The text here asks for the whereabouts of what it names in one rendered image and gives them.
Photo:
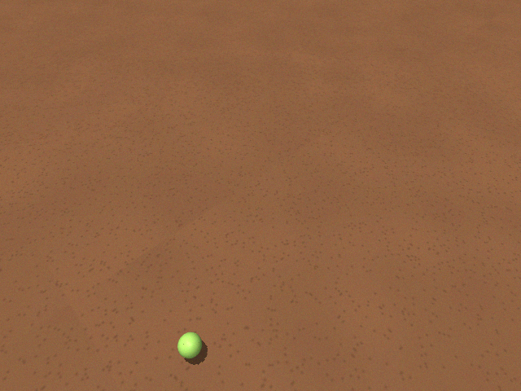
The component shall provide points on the ball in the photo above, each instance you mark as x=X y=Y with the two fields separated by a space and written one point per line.
x=189 y=345

